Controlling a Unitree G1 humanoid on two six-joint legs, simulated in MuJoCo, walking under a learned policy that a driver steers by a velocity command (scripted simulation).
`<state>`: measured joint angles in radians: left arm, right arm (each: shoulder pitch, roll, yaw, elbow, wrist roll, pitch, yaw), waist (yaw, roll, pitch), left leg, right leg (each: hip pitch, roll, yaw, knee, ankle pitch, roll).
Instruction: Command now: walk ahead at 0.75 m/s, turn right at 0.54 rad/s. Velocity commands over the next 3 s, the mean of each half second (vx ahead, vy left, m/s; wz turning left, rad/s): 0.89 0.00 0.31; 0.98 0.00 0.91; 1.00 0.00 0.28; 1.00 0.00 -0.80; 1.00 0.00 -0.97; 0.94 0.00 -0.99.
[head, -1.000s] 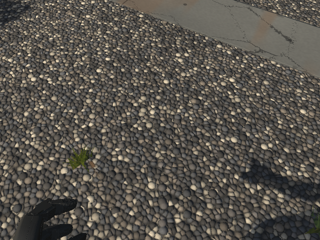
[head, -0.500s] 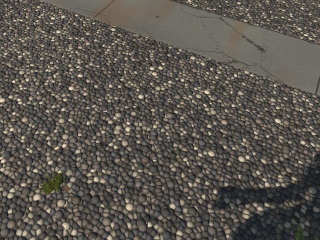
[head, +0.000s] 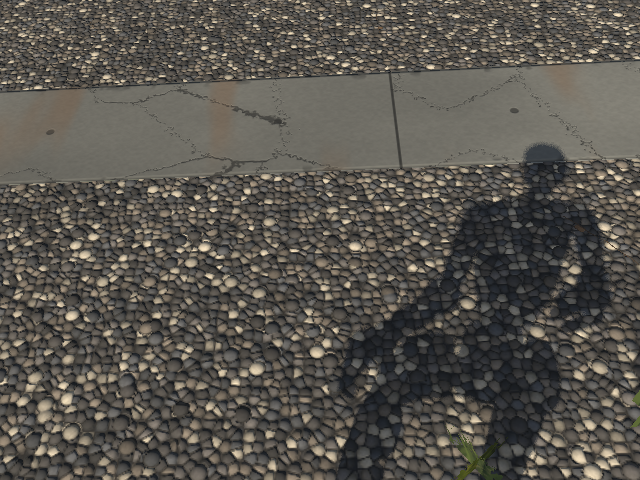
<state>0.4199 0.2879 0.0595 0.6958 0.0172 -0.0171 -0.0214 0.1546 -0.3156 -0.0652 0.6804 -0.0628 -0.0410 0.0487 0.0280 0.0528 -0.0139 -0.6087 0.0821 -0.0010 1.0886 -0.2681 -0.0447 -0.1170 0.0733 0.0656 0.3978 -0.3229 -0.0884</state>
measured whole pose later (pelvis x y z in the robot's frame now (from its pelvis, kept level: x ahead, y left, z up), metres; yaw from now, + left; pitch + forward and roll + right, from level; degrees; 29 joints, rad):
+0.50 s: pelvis +0.39 +0.05 +0.00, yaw +13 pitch +1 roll +1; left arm 0.09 0.26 -0.03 0.64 0.07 -0.07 -0.03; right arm 0.50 -0.30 -0.07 0.86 -0.01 -0.04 0.02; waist -0.06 -0.03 0.01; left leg -0.14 -0.18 -0.10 0.39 -0.24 0.15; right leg -0.63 -0.09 0.09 1.02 -0.24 0.02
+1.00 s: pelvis +0.84 +0.14 -0.01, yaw +40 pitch +2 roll -3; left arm 0.50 0.35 0.06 0.89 0.03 -0.10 0.00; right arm 0.00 -0.37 -0.05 0.60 -0.03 0.01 0.09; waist 0.07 0.05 0.01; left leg -0.80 0.06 0.05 1.07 -0.10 0.10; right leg 0.08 0.00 -0.22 0.27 -0.37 0.03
